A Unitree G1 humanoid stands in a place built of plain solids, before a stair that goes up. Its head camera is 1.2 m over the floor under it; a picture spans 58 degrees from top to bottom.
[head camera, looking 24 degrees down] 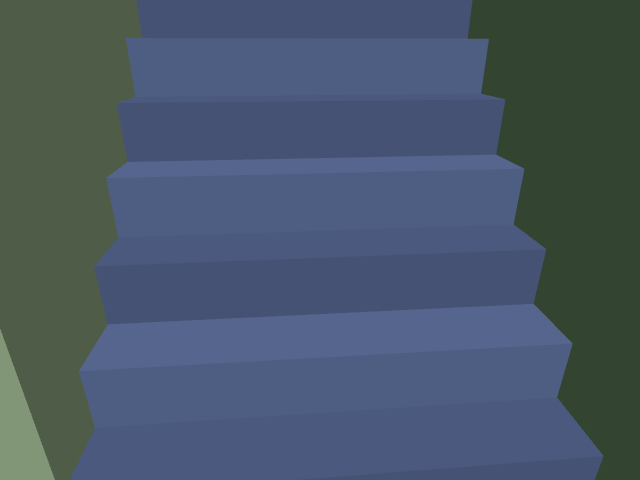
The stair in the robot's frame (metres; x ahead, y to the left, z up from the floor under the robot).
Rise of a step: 0.20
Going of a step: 0.21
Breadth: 1.38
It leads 5 degrees to the left of straight ahead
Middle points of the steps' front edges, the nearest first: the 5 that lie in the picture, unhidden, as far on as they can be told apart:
0.97 -0.05 0.41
1.18 -0.03 0.62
1.39 -0.01 0.82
1.60 0.01 1.03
1.82 0.03 1.23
